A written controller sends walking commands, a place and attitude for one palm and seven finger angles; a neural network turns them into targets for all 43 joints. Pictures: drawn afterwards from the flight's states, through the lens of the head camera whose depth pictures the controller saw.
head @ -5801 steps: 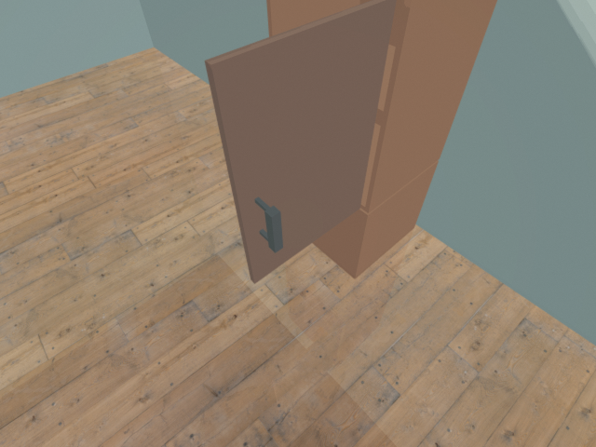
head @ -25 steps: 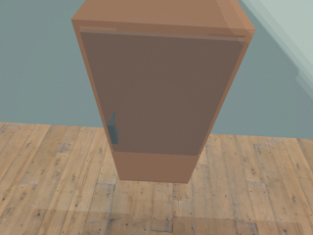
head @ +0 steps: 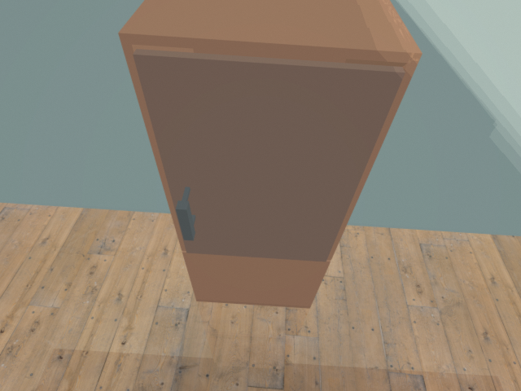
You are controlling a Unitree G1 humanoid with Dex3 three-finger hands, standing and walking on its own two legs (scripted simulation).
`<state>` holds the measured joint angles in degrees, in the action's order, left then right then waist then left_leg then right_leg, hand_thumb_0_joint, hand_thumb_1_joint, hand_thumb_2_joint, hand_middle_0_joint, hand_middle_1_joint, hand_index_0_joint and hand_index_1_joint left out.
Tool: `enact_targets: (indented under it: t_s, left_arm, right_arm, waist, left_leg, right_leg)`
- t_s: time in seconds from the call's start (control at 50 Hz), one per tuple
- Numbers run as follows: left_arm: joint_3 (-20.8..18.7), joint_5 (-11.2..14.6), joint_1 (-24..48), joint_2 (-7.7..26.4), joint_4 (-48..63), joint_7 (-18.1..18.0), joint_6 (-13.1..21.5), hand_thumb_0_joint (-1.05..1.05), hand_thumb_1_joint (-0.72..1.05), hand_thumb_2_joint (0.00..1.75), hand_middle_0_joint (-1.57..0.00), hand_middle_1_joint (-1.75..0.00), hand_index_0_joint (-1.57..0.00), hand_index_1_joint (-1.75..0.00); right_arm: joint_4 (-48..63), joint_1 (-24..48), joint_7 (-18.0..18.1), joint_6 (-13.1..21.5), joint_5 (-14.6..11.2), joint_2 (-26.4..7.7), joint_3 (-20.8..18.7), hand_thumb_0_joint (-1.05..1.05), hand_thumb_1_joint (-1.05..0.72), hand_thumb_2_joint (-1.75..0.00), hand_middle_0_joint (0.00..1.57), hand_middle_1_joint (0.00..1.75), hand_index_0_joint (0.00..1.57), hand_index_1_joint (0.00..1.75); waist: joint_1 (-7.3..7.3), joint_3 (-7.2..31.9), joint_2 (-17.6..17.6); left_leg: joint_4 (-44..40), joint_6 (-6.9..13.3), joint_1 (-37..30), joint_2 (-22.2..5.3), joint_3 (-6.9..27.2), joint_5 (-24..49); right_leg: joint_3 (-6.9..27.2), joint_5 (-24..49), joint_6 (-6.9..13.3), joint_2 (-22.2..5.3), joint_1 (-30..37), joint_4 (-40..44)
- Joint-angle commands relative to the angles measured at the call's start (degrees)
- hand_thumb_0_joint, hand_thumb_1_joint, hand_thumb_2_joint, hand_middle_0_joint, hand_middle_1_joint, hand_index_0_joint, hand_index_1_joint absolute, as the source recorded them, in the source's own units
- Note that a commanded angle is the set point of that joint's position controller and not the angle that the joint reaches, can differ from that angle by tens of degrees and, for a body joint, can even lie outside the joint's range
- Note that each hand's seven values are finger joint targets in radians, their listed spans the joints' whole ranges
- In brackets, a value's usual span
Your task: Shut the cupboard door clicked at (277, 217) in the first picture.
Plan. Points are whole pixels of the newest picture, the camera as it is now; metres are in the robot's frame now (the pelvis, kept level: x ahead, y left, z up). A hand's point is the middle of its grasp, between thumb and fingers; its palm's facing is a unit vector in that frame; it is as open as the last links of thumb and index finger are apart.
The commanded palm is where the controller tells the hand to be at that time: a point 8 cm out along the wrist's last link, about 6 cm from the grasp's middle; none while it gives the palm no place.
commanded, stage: look again from close up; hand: left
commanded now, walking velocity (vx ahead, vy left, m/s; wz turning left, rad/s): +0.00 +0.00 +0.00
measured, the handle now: (188, 213) +0.49 +0.20 -0.12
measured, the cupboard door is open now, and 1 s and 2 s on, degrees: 0 0 0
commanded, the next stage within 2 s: shuffle to correct the standing spot in 0.52 s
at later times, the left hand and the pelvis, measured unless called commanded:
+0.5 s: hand out of the picture +0.01 +0.26 -0.15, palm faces +0.02 -0.94 -0.33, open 7.4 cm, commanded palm none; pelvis -0.07 +0.02 +0.00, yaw +0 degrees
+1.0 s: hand out of the picture -0.07 +0.18 -0.19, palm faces +0.03 -0.99 -0.14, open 7.4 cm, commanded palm none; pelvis -0.03 +0.02 -0.01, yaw +0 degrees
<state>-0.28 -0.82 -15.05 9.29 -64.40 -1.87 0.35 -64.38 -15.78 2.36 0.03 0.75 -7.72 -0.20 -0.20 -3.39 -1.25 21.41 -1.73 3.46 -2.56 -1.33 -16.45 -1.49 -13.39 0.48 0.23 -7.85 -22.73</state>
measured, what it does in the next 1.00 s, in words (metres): stands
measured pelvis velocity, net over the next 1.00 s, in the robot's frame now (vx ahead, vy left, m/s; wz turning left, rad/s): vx -0.03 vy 0.02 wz -0.01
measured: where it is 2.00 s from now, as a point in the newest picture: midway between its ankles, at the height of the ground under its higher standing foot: outside the picture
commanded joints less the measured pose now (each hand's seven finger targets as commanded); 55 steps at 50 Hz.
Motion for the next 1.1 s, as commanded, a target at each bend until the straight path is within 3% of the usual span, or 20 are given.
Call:
enact_targets:
  t_s: [0.0, 0.02, 0.04, 0.08, 0.12, 0.16, 0.22, 0.4, 0.6, 0.66, 0.74, 0.86, 0.92, 1.0, 1.04, 1.08]
  left_arm:
    - [-3.17, -0.28, -3.12, 12.32, 6.14, -0.53, 2.49, 0.00, 0.90, 0.90, -0.20, -0.30, -0.20, -0.30]
    - [-2.74, 0.07, -3.79, 11.48, 6.66, -0.44, 2.47, 0.00, 0.90, 0.90, -0.20, -0.30, -0.20, -0.30]
    - [-2.66, 0.01, -4.50, 10.61, 7.06, -0.44, 2.25, 0.00, 0.90, 0.90, -0.20, -0.30, -0.20, -0.30]
    - [-2.54, -0.23, -2.96, 10.87, 7.77, -0.40, 1.83, 0.00, 0.90, 0.90, -0.20, -0.30, -0.20, -0.30]
    - [-2.71, -0.24, -0.82, 11.86, 9.04, -0.35, 1.47, 0.00, 0.90, 0.90, -0.20, -0.30, -0.20, -0.30]
    - [-2.43, -0.14, 0.65, 11.77, 9.87, -0.30, 1.36, 0.00, 0.90, 0.90, -0.20, -0.30, -0.20, -0.30]
    - [-2.58, -0.09, 2.34, 14.31, 10.62, 0.00, 1.25, 0.00, 0.90, 0.90, -0.20, -0.30, -0.20, -0.30]
    - [-2.43, -0.35, 4.85, 17.58, 11.25, 0.86, 0.97, 0.00, 0.90, 0.90, -0.20, -0.30, -0.20, -0.30]
    - [-2.04, -0.38, 4.73, 19.07, 9.53, 1.13, 1.05, 0.00, 0.90, 0.90, -0.20, -0.30, -0.20, -0.30]
    - [-0.39, -0.29, -0.36, 12.09, 6.97, 0.78, 0.07, 0.00, 0.90, 0.90, -0.20, -0.30, -0.20, -0.30]
    - [-0.36, -0.50, -2.72, 11.35, 6.33, 1.00, -0.34, 0.00, 0.90, 0.90, -0.20, -0.30, -0.20, -0.30]
    - [-0.83, -0.22, -6.88, 9.84, 5.43, 1.04, 0.59, 0.00, 0.90, 0.90, -0.20, -0.30, -0.20, -0.30]
    - [-1.22, -0.28, -7.79, 8.80, 5.21, 0.88, 0.44, 0.00, 0.90, 0.90, -0.20, -0.30, -0.20, -0.30]
    - [-1.54, -0.22, -9.60, 5.83, 4.71, 0.78, 1.02, 0.00, 0.90, 0.90, -0.20, -0.30, -0.20, -0.30]
    - [-1.65, -0.21, -10.10, 4.43, 4.49, 0.78, 1.33, 0.00, 0.90, 0.90, -0.20, -0.30, -0.20, -0.30]
    - [-1.61, -0.42, -9.89, 2.70, 4.67, 0.75, 1.50, 0.00, 0.90, 0.90, -0.20, -0.30, -0.20, -0.30]
  right_arm:
    - [7.75, -1.94, 0.56, 3.35, 0.53, -11.56, -3.32, 0.00, -0.90, -0.90, 0.20, 0.30, 0.20, 0.30]
    - [8.02, -2.51, 0.82, 3.22, 0.27, -11.00, -3.05, 0.00, -0.90, -0.90, 0.20, 0.30, 0.20, 0.30]
    - [8.60, -2.83, 0.90, 2.81, 0.05, -10.12, -2.94, 0.00, -0.90, -0.90, 0.20, 0.30, 0.20, 0.30]
    - [9.67, -1.96, 0.46, 2.07, 0.00, -10.94, -3.29, 0.00, -0.90, -0.90, 0.20, 0.30, 0.20, 0.30]
    - [10.17, -0.84, 0.24, 1.49, -0.03, -12.38, -3.69, 0.00, -0.90, -0.90, 0.20, 0.30, 0.20, 0.30]
    - [10.23, 0.33, -0.25, 1.56, 0.20, -12.57, -3.38, 0.00, -0.90, -0.90, 0.20, 0.30, 0.20, 0.30]
    - [10.84, 2.95, -0.77, 1.70, 0.18, -15.33, -3.53, 0.00, -0.90, -0.90, 0.20, 0.30, 0.20, 0.30]
    - [11.46, 6.20, -1.93, 1.69, 0.42, -19.49, -3.41, 0.00, -0.90, -0.90, 0.20, 0.30, 0.20, 0.30]
    - [9.57, 6.02, -2.33, 1.55, 0.18, -21.33, -3.24, 0.00, -0.90, -0.90, 0.20, 0.30, 0.20, 0.30]
    - [7.31, 2.02, -2.47, 0.34, 0.54, -13.92, -1.43, 0.00, -0.90, -0.90, 0.20, 0.30, 0.20, 0.30]
    - [6.37, 0.89, -2.26, -0.27, 0.67, -13.81, -1.29, 0.00, -0.90, -0.90, 0.20, 0.30, 0.20, 0.30]
    - [5.13, -1.70, -1.82, 0.60, 0.16, -10.84, -1.14, 0.00, -0.90, -0.90, 0.20, 0.30, 0.20, 0.30]
    - [4.55, -3.35, -1.73, 0.56, 0.11, -9.17, -1.42, 0.00, -0.90, -0.90, 0.20, 0.30, 0.20, 0.30]
    - [3.61, -6.31, -1.24, 1.23, -0.04, -7.11, -1.67, 0.00, -0.90, -0.90, 0.20, 0.30, 0.20, 0.30]
    - [3.10, -7.74, -0.96, 1.89, -0.15, -6.94, -1.88, 0.00, -0.90, -0.90, 0.20, 0.30, 0.20, 0.30]
    - [2.26, -9.47, -0.57, 2.38, -0.19, -7.90, -2.42, 0.00, -0.90, -0.90, 0.20, 0.30, 0.20, 0.30]
  waist:
    - [0.82, 11.64, 9.83]
    - [0.59, 13.78, 9.18]
    - [0.62, 13.40, 4.56]
    - [0.94, 8.20, -3.96]
    - [1.23, 2.06, -6.54]
    - [0.96, -0.64, -2.82]
    - [0.51, -2.54, 1.41]
    - [-0.10, -1.17, 2.34]
    - [0.14, 0.13, 1.87]
    - [0.27, 1.29, 1.18]
    - [0.07, -2.82, 0.36]
    - [0.04, -2.14, -0.93]
    - [0.36, -5.22, -0.31]
    - [0.78, -5.76, 0.03]
    - [0.99, -3.28, 2.32]
    - [1.41, -2.39, 7.28]
  left_leg:
    - [6.37, 2.61, 3.08, -2.12, 2.05, 27.92]
    - [7.94, 2.94, 2.67, -2.09, 2.17, 27.32]
    - [8.52, 2.92, 3.91, -1.99, 2.38, 23.26]
    - [7.55, 3.18, 7.22, -1.50, 2.06, 14.29]
    - [6.05, 3.32, 9.26, -1.45, 2.42, 8.96]
    - [3.68, 3.74, 9.09, -2.08, 3.14, 9.89]
    - [0.97, 3.87, 11.40, -2.70, 4.61, 5.94]
    - [-5.59, 3.96, 14.77, -3.30, 7.54, -8.69]
    - [-6.46, 3.76, 14.38, -3.53, 8.05, -10.12]
    - [-5.47, 2.82, 13.17, -3.13, 6.54, -13.48]
    - [-4.20, 3.12, 15.69, -3.07, 5.99, -16.56]
    - [1.04, 3.53, 14.23, -2.23, 3.56, -11.09]
    - [1.82, 3.59, 15.81, -1.81, 3.62, -15.74]
    - [3.31, 4.24, 14.12, -2.56, 3.51, -10.18]
    - [2.36, 4.93, 11.49, -4.19, 4.68, -6.31]
    - [0.49, 6.46, 7.60, -7.57, 7.64, 1.56]
  right_leg:
    - [4.61, 32.48, 3.11, -7.34, 5.44, -7.74]
    - [4.44, 33.59, 3.36, -7.62, 6.16, -7.53]
    - [4.64, 32.80, 3.43, -7.78, 5.74, -6.95]
    - [5.27, 29.42, 3.30, -7.90, 3.09, -5.64]
    - [5.72, 19.63, 3.06, -7.79, -1.67, -3.08]
    - [5.55, 12.02, 2.64, -6.43, -4.49, -2.09]
    - [5.89, 3.84, 1.80, -5.90, -5.05, -0.40]
    - [5.49, -5.41, 0.58, -5.67, -3.71, 2.16]
    - [5.86, -6.70, 0.46, -6.51, -4.35, 3.55]
    - [5.53, -12.44, -0.62, -6.21, -4.94, 3.83]
    - [5.99, -15.62, -0.05, -5.32, -7.37, 2.81]
    - [8.29, -13.16, 1.97, -6.29, -6.36, 2.46]
    - [9.43, -20.38, 2.57, -6.55, -9.95, 3.14]
    - [8.11, -13.41, 3.16, -5.63, -10.16, 0.27]
    - [5.45, -7.22, 2.72, -4.41, -9.19, -3.56]
    - [0.94, 0.49, 1.77, -2.31, -10.45, -10.10]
